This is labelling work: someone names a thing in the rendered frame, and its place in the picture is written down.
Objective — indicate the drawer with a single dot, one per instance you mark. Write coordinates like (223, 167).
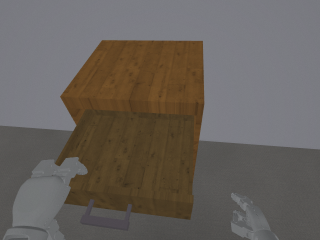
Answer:
(139, 158)

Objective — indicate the robot right hand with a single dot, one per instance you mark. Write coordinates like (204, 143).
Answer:
(245, 225)

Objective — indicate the robot left hand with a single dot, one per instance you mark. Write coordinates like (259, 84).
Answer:
(41, 197)

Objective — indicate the cabinet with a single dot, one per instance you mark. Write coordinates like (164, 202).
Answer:
(147, 76)

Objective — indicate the robot left forearm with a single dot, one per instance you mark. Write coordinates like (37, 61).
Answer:
(23, 232)

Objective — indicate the robot right forearm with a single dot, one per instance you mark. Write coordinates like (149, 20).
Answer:
(264, 234)

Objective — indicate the handle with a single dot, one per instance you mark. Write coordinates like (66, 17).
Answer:
(105, 222)

